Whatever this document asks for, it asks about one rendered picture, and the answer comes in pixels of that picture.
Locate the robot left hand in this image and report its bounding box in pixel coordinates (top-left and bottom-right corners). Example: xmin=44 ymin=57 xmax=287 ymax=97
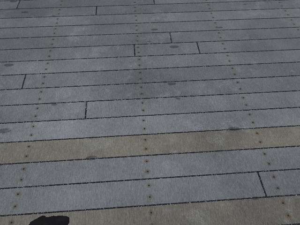
xmin=29 ymin=216 xmax=69 ymax=225

